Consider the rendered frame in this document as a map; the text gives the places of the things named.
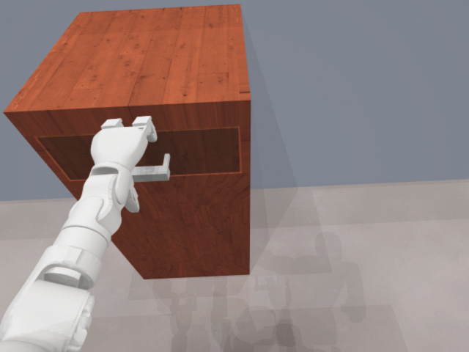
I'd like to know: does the robot left forearm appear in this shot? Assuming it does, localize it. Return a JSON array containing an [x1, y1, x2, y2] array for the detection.
[[0, 162, 132, 341]]

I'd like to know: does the cabinet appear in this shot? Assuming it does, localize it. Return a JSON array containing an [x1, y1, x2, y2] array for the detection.
[[3, 4, 251, 279]]

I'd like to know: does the robot left upper arm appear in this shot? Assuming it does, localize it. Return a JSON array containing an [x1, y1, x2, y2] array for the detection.
[[0, 279, 96, 352]]

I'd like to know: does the handle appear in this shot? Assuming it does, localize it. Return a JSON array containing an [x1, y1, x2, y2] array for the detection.
[[131, 153, 170, 182]]

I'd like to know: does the left robot hand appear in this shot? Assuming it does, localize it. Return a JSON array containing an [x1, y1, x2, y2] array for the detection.
[[91, 116, 157, 213]]

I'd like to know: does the drawer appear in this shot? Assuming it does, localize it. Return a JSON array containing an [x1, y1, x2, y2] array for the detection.
[[37, 126, 240, 180]]

